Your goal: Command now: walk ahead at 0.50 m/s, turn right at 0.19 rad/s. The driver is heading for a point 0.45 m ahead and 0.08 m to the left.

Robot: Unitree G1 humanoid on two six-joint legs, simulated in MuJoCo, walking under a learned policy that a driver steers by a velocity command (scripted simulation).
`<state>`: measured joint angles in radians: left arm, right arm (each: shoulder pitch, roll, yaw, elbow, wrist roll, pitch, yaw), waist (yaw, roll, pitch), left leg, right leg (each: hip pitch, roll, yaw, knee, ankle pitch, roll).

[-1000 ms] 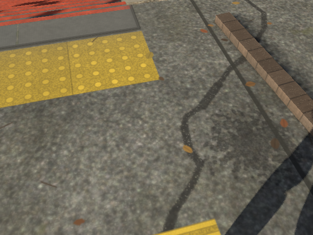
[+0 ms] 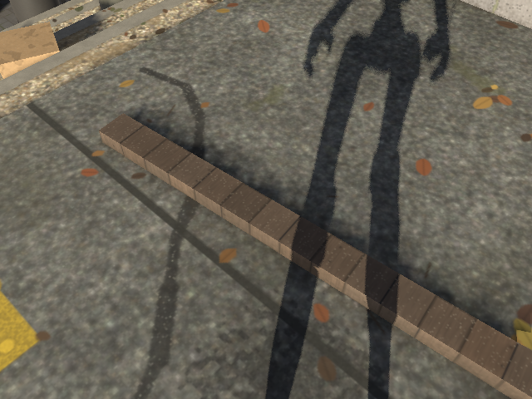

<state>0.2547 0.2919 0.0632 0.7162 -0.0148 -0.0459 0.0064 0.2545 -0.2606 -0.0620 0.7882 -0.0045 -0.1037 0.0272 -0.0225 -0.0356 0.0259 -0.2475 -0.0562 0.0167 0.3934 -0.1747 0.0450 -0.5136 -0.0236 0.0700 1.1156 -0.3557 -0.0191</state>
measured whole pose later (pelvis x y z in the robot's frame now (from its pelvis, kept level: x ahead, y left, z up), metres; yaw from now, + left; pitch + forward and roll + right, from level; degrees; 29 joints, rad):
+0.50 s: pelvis +0.26 -0.07 +0.00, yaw +4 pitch +1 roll -1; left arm 0.26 0.26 0.06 0.75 0.01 -0.09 -0.02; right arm 0.25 -0.32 -0.06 0.81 0.03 -0.05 0.01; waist 0.02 0.05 0.02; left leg -0.58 0.08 -0.06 1.11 -0.27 -0.01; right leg -0.20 0.02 -0.11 0.36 -0.18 -0.05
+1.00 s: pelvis +0.42 -0.03 -0.01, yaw +8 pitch +1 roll +1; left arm 0.18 0.27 0.05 0.87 0.00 0.02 0.03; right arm 0.09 -0.23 -0.03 0.80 -0.02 -0.01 0.01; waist 0.00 -0.02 0.04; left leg -0.38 -0.03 0.03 0.47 -0.11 0.04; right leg -0.37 -0.07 0.03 0.74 -0.40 0.06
